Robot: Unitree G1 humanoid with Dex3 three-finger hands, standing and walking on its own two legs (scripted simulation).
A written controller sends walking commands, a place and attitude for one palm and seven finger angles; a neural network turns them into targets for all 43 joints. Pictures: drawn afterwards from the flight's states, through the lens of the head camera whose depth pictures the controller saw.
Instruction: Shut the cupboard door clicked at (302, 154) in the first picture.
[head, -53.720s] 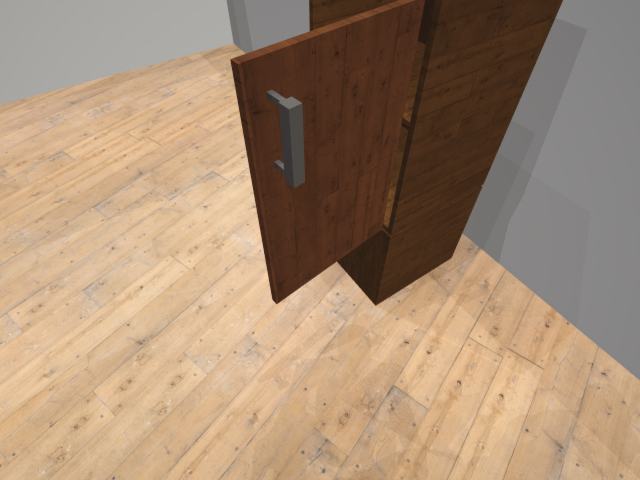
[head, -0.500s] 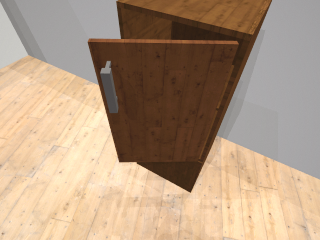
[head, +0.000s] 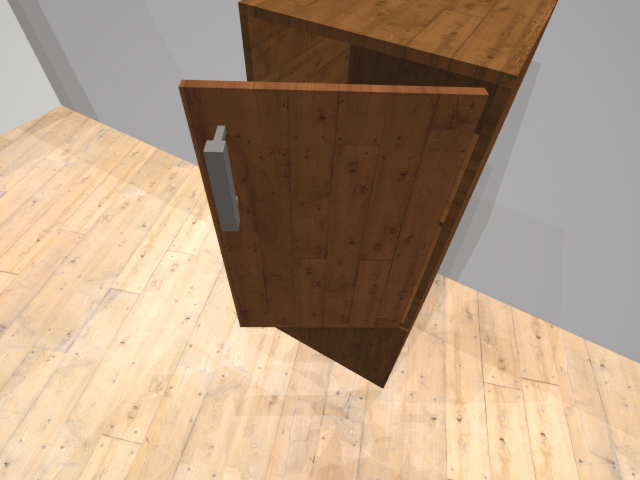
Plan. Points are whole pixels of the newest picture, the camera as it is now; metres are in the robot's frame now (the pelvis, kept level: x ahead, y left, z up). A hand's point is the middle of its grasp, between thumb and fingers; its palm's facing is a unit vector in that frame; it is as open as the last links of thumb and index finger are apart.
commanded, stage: look again from close up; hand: left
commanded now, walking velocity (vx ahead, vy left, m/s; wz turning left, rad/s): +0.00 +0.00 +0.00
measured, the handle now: (226, 179) +0.46 +0.17 +0.12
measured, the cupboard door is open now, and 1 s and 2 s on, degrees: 31 31 31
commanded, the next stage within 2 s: raise the hand and make a fist in 0.02 s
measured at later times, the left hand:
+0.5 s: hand (164, 468) +0.14 +0.19 -0.04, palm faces +0.08 -1.00 -0.02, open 6.4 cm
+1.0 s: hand (131, 402) +0.19 +0.22 +0.03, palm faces +0.11 -0.99 -0.04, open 4.0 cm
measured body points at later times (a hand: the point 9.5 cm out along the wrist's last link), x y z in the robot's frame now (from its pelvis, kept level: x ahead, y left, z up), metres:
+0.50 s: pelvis -0.04 -0.02 -0.09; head -0.02 -0.04 +0.36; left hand +0.13 +0.25 -0.04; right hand +0.17 -0.25 -0.15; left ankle +0.00 +0.11 -0.74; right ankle +0.01 -0.08 -0.74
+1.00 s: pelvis +0.00 +0.02 -0.05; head +0.03 +0.02 +0.40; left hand +0.18 +0.28 +0.04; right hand +0.19 -0.20 -0.12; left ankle +0.00 +0.11 -0.74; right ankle +0.01 -0.08 -0.74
